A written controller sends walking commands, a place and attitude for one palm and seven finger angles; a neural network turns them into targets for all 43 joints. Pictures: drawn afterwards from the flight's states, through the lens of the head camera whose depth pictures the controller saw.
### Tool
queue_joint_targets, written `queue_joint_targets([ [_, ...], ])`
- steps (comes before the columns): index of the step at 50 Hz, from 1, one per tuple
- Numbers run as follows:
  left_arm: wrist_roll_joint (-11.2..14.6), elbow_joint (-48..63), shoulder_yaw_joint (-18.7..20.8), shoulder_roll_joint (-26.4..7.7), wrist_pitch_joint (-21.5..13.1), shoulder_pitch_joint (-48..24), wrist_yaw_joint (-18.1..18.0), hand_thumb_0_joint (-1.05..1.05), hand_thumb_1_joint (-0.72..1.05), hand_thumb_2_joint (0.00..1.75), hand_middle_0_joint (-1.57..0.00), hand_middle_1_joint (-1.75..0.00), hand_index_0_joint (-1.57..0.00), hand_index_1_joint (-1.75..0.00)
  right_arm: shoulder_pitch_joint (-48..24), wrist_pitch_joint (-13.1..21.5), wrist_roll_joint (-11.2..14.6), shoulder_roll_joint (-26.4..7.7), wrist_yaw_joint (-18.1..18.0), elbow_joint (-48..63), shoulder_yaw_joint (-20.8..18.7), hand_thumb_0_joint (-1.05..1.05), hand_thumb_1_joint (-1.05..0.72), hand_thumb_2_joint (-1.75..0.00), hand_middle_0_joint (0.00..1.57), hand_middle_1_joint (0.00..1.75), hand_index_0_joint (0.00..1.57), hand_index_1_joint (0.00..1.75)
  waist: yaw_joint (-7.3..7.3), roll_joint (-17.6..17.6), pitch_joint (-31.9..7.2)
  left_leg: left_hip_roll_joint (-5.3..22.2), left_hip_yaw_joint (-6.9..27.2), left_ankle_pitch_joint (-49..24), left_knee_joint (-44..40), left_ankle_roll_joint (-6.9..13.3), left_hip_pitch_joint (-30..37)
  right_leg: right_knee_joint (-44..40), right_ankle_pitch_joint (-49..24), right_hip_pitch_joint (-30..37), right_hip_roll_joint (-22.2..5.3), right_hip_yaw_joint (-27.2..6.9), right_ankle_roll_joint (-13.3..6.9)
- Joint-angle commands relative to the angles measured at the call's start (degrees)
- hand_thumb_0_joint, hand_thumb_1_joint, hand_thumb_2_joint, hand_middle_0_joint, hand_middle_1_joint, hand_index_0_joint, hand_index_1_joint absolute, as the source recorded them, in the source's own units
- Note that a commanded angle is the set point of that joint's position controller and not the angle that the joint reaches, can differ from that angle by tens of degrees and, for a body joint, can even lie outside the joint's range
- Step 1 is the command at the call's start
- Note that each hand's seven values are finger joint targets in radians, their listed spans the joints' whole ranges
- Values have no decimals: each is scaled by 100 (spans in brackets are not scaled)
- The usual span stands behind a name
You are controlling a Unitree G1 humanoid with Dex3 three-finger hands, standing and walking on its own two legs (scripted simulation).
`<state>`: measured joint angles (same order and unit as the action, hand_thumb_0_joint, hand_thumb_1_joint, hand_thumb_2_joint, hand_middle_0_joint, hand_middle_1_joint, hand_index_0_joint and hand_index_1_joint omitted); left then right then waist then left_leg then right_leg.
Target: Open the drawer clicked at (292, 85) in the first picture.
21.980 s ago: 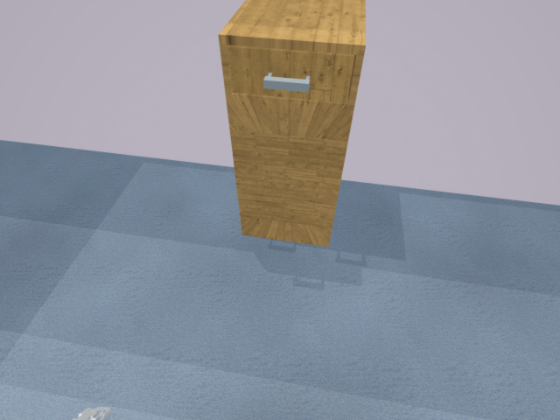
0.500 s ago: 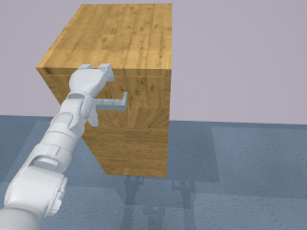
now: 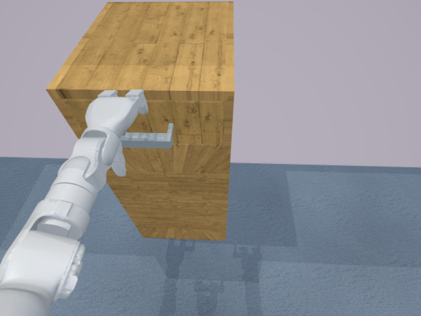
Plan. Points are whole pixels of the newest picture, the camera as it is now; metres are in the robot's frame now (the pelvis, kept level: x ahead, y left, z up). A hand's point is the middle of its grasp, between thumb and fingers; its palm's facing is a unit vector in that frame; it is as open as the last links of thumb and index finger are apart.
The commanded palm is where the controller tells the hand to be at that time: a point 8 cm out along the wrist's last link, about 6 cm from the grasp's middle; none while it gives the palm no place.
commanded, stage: re-aim the fingers above the handle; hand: left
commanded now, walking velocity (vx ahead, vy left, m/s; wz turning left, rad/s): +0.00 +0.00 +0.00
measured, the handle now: (146, 133) +0.51 +0.15 +0.03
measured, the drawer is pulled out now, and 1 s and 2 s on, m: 0.00 0.00 0.00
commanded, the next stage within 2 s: lower the fingers behind the handle in 1.22 s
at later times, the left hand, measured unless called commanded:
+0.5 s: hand (118, 133) +0.45 +0.19 +0.10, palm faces -0.02 -0.04 -1.00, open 13.9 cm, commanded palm +0.43 +0.19 +0.15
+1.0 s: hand (127, 131) +0.45 +0.17 +0.10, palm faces +0.00 -0.05 -1.00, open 13.9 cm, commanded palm +0.43 +0.18 +0.16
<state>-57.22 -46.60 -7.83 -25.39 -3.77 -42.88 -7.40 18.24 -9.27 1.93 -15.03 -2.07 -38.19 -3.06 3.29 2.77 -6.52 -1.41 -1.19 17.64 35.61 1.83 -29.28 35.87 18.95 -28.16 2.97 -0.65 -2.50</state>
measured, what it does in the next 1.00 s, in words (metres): stands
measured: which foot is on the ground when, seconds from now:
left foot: down 0.00-1.00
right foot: down 0.00-1.00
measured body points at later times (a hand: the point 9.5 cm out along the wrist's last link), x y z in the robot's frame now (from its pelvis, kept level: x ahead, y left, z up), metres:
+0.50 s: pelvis +0.00 +0.01 +0.00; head +0.04 -0.01 +0.45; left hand +0.45 +0.19 +0.15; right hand +0.08 -0.25 -0.13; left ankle -0.01 +0.10 -0.72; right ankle -0.02 -0.09 -0.72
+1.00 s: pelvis +0.00 +0.00 +0.00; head +0.04 -0.02 +0.45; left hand +0.45 +0.17 +0.15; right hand +0.07 -0.26 -0.14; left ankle -0.01 +0.10 -0.72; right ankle -0.02 -0.09 -0.72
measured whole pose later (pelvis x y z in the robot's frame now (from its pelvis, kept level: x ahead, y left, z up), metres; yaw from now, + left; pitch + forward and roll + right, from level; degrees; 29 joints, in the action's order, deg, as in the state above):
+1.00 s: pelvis +0.00 +0.00 +0.00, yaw +0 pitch +10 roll +0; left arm -57.3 -44.0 -8.5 -23.1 -2.1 -41.5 -7.1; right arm 17.0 -10.1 1.8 -14.2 -1.5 -38.3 -2.4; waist 2.6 3.3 -6.8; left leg -1.7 -1.7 17.7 35.0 2.1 -27.6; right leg 35.6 19.1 -26.7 2.7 -1.2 -2.2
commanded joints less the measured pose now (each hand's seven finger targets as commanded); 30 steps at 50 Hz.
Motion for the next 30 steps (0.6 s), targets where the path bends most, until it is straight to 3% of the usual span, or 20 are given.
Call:
queue_joint_targets([
  [1,9,1243,337,-1040,27,-3049,-373,0,-50,30,-30,-120,-30,-120,62,206,-11,-725,-13,488,-275,0,-90,-90,20,30,20,30,139,-191,-2011,-20,2,-1946,-101,126,1331,-415,-1836,604,-41,-48,10],
  [3,-27,1193,281,-962,126,-3057,-412,0,-50,30,-30,-120,-30,-120,61,205,-5,-715,12,460,-285,0,-90,-90,20,30,20,30,134,-20,-2005,-23,23,-1975,-86,110,1434,-387,-1800,472,-12,-3,-5],
  [4,-28,1109,92,-757,191,-3196,-414,0,-50,30,-30,-120,-30,-120,69,198,-6,-711,28,440,-262,0,-90,-90,20,30,20,30,185,-17,-1892,-14,61,-1945,-107,94,1431,-370,-1694,337,-1,45,-12],
  [5,-6,1147,133,-760,227,-3249,-419,0,-50,30,-30,-120,-30,-120,91,208,-16,-715,38,425,-276,0,-90,-90,20,30,20,30,166,-103,-1994,1,61,-2035,-98,101,1485,-370,-1759,386,1,42,-12],
  [7,-32,1064,464,-1132,266,-3074,-406,0,-50,30,-30,-120,-30,-120,73,179,-28,-743,39,451,-269,0,-90,-90,20,30,20,30,42,-153,-2263,-10,51,-2237,-86,95,1470,-301,-1990,655,-16,20,-14],
  [9,-71,895,669,-1369,328,-2853,-390,0,-50,30,-30,-120,-30,-120,20,139,-44,-745,18,487,-225,0,-90,-90,20,30,20,30,-50,-265,-2173,-13,14,-2319,-98,103,1299,-279,-2157,802,-25,27,-14],
  [13,-60,920,688,-1355,331,-2515,-296,0,-50,30,-30,-120,-30,-120,-93,96,-19,-733,3,620,-196,0,-90,-90,20,30,20,30,-125,-437,-2042,-1,-36,-2329,-159,111,1139,-299,-2295,981,-49,22,3],
  [16,-63,961,509,-1183,313,-2532,-225,0,-50,30,-30,-120,-30,-120,-128,89,-8,-740,-11,668,-191,0,-90,-90,20,30,20,30,-37,-520,-1902,12,-34,-2127,-190,116,1163,-374,-2037,874,-57,27,11],
  [17,-51,1027,427,-1130,289,-2596,-200,0,-50,30,-30,-120,-30,-120,-132,105,2,-729,-17,676,-192,0,-90,-90,20,30,20,30,-23,-399,-1878,7,-40,-2066,-192,126,1197,-396,-2021,811,-58,-2,19],
  [19,-49,1197,464,-1187,221,-2625,-163,0,-50,30,-30,-120,-30,-120,-93,109,-8,-738,-30,671,-210,0,-90,-90,20,30,20,30,-24,-374,-2008,8,-12,-2129,-172,128,1322,-377,-2034,808,-48,1,13],
  [22,50,1601,97,-741,64,-2876,-113,0,-50,30,-30,-120,-30,-120,-74,149,-7,-681,1,658,-264,0,-90,-90,20,30,20,30,76,-164,-2081,25,67,-2322,-112,116,1662,-389,-1951,577,-28,26,4],
  [23,41,1543,213,-857,54,-2772,-122,0,-50,30,-30,-120,-30,-120,-44,140,-11,-699,3,625,-273,0,-90,-90,20,30,20,30,62,-164,-2066,24,98,-2350,-89,101,1714,-366,-1922,513,-9,42,-9],
  [25,73,1597,-5,-596,56,-2946,-161,0,-50,30,-30,-120,-30,-120,-61,152,-18,-669,25,580,-271,0,-90,-90,20,30,20,30,124,-83,-1942,32,114,-2293,-90,87,1770,-385,-1777,323,-3,85,-11],
  [28,35,1178,281,-941,152,-2965,-268,0,-50,30,-30,-120,-30,-120,-49,138,-14,-709,16,486,-237,0,-90,-90,20,30,20,30,92,-280,-1776,1,115,-1966,-131,83,1471,-384,-1629,375,-8,69,-20],
  [30,-17,1219,320,-1001,207,-3171,-361,0,-50,30,-30,-120,-30,-120,-69,146,-28,-706,17,482,-224,0,-90,-90,20,30,20,30,53,-203,-1936,0,101,-2002,-138,74,1426,-333,-1680,448,-19,66,-31],
])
